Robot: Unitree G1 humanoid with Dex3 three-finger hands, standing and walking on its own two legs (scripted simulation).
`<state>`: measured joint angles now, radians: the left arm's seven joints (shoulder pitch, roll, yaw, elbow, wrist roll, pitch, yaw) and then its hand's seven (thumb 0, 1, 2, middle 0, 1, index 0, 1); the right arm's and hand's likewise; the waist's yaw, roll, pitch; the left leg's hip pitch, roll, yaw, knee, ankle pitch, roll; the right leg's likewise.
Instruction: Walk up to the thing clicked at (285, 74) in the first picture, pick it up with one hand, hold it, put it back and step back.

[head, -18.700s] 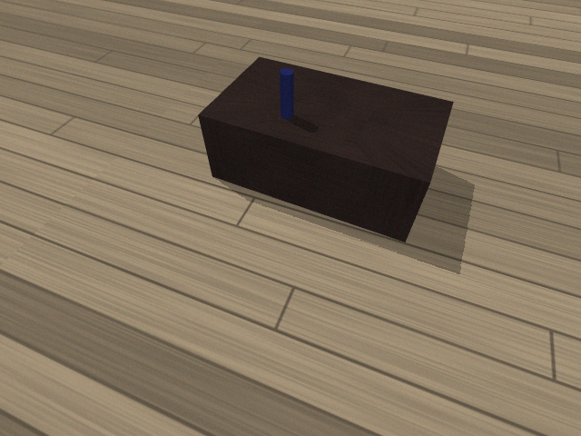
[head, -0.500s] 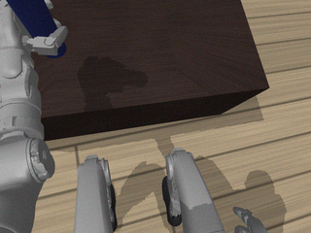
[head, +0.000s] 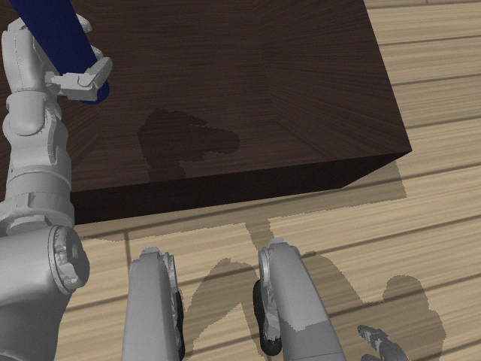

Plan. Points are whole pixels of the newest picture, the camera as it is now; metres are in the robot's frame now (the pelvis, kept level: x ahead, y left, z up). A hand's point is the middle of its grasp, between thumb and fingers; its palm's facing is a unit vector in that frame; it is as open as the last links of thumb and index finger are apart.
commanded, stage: lift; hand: left
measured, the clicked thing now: (66, 45) +0.54 +0.20 +0.05
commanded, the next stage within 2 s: hold in 1.58 s
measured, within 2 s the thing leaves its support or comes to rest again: neither
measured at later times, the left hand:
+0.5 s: hand (42, 68) +0.46 +0.20 +0.12, palm faces +0.13 -0.99 -0.02, open 7.8 cm
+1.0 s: hand out of the picture +0.40 +0.19 +0.20, palm faces +0.12 -0.99 -0.02, open 7.8 cm
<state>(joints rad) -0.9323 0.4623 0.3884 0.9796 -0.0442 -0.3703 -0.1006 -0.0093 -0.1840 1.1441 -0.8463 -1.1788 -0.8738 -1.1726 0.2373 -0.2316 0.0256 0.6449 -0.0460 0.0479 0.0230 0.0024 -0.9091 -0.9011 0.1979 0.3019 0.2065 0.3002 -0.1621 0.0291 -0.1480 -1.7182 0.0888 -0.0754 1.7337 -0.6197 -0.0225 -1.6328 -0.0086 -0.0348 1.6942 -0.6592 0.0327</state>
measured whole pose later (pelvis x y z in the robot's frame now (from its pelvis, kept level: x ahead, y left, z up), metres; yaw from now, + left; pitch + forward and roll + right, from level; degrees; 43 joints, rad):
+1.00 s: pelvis +0.03 +0.00 +0.16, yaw +4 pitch +15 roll -2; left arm -0.31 0.22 0.17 0.55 -0.15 -0.36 -0.07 -0.01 -0.20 1.17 -0.85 -1.18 -0.88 -1.18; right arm 0.22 -0.22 -0.01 0.65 0.01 0.00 -0.02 0.01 -0.91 -0.90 0.20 0.30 0.21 0.30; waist -0.05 0.02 -0.10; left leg -0.91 0.08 -0.03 1.11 -0.47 -0.03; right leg -0.84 -0.02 -0.04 1.07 -0.50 0.03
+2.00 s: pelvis +0.05 -0.01 +0.19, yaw +4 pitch +8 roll -1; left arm -0.15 0.19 0.16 0.46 -0.19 -0.37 -0.12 -0.01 -0.19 1.17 -0.84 -1.20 -0.87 -1.19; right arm 0.23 -0.23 -0.02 0.65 0.01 0.02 -0.03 0.01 -0.91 -0.90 0.20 0.30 0.21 0.30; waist -0.03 0.02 -0.04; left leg -0.61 0.07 0.00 0.87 -0.41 -0.04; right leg -0.55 -0.02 -0.03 0.86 -0.44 0.02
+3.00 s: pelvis +0.05 -0.01 +0.20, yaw +4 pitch +6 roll -1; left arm -0.15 0.19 0.15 0.47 -0.19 -0.36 -0.14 -0.01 -0.19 1.17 -0.83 -1.21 -0.86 -1.21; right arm 0.23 -0.22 -0.02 0.66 0.01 0.00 -0.03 0.01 -0.91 -0.90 0.20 0.30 0.21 0.30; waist -0.02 0.02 -0.03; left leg -0.54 0.07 0.00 0.82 -0.38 -0.04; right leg -0.49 -0.03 -0.03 0.80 -0.42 0.02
